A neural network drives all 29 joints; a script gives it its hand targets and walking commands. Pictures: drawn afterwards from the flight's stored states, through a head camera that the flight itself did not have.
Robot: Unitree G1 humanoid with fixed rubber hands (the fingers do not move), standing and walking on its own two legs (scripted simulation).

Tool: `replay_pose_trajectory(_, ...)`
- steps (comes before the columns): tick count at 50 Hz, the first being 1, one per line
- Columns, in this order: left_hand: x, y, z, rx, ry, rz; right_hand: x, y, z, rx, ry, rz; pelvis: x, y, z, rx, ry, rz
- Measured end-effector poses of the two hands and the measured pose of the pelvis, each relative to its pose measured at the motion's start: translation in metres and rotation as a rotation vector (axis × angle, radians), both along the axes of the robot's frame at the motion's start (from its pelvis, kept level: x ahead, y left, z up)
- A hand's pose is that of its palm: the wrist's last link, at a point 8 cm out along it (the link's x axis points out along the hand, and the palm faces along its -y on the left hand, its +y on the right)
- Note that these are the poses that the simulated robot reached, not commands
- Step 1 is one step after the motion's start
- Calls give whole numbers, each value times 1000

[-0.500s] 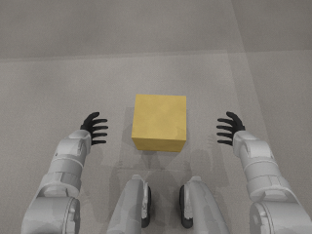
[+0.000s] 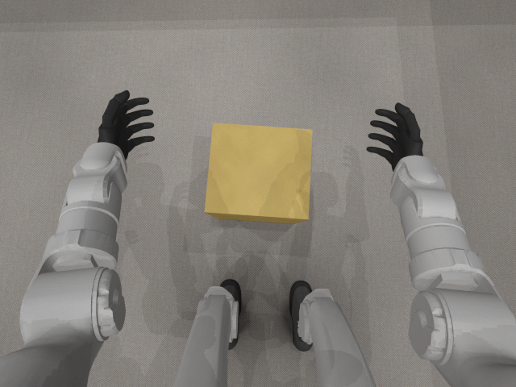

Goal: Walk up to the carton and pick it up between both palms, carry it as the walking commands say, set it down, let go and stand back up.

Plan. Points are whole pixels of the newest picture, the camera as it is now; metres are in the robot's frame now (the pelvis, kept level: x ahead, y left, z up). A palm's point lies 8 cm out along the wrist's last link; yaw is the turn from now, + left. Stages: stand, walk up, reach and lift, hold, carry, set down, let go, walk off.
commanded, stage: reach and lift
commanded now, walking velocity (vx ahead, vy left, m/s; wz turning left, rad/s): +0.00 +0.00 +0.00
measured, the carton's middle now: (258, 180) +0.48 +0.02 -0.53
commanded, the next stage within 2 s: none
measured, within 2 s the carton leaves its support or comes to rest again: neither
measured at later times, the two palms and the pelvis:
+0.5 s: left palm (138, 136) +0.49 +0.23 -0.15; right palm (402, 148) +0.47 -0.22 -0.16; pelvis -0.05 +0.00 -0.06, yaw +0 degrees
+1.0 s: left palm (171, 159) +0.49 +0.23 -0.34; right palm (365, 169) +0.47 -0.22 -0.33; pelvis -0.06 +0.00 -0.20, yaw -2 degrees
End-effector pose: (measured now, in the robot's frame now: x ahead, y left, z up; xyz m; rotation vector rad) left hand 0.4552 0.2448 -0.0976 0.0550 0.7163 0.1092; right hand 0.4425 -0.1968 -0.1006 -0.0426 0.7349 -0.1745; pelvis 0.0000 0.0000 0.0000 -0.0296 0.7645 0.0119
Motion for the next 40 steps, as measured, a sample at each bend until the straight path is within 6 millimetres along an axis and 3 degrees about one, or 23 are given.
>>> replay_pose_trajectory(4, 20, 4, -7, -3, -24, 11, 22, 0, -8, 4, -41, 5, -1, 2, -4, -5, 57, 11)
replay_pose_trajectory(8, 37, -7, -26, -7, -41, -15, 40, -5, -20, -16, -74, 15, -8, 4, -14, -10, 103, 13)
replay_pose_trajectory(15, 34, -22, -60, -2, -25, -31, 27, -22, -46, -25, -61, -4, -19, 4, -27, -13, 161, 0)
replay_pose_trajectory(21, 25, -16, -55, 9, -35, -24, 19, -30, -49, -2, -78, -3, -35, 3, -38, -1, 153, -9)
replay_pose_trajectory(27, 35, -14, -60, -6, -67, -13, 38, -18, -63, 24, -94, 8, -54, -1, -73, 14, 104, -20)
replay_pose_trajectory(30, 36, -16, -86, -17, -33, -9, 45, -7, -86, 27, -70, 20, -58, -3, -94, 13, 94, -17)
replay_pose_trajectory(35, 30, -15, -148, -14, 3, 5, 50, 7, -139, 16, -48, 19, -57, -5, -125, 3, 119, -10)
replay_pose_trajectory(40, 33, -12, -196, 0, -20, 6, 41, 3, -186, -20, -34, -3, -51, -5, -152, -12, 158, 1)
